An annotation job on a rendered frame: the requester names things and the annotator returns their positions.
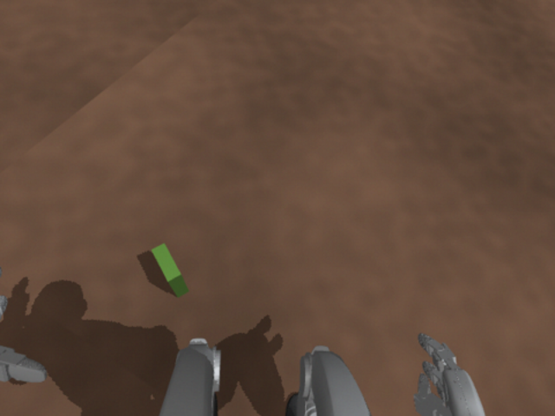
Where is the left robot hand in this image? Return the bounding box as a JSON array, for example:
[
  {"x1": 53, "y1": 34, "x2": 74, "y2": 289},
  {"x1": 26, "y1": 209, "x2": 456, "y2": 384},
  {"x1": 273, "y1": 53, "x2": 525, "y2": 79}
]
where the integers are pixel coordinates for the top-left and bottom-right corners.
[{"x1": 0, "y1": 267, "x2": 47, "y2": 382}]

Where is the carton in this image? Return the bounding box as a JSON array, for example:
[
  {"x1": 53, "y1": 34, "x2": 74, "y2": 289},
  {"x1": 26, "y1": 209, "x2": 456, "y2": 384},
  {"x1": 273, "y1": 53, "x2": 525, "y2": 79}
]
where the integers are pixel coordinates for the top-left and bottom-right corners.
[{"x1": 152, "y1": 244, "x2": 189, "y2": 297}]

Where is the right robot hand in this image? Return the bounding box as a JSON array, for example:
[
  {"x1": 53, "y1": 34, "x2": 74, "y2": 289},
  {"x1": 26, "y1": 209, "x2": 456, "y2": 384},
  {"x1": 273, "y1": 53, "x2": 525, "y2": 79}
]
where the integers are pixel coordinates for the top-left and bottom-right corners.
[{"x1": 414, "y1": 333, "x2": 486, "y2": 416}]

